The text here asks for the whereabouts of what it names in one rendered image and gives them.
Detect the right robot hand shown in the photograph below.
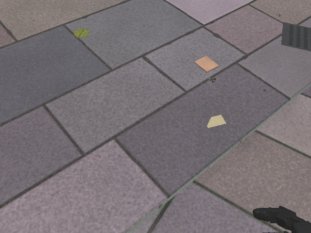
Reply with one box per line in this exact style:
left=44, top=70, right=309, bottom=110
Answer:
left=253, top=206, right=311, bottom=233

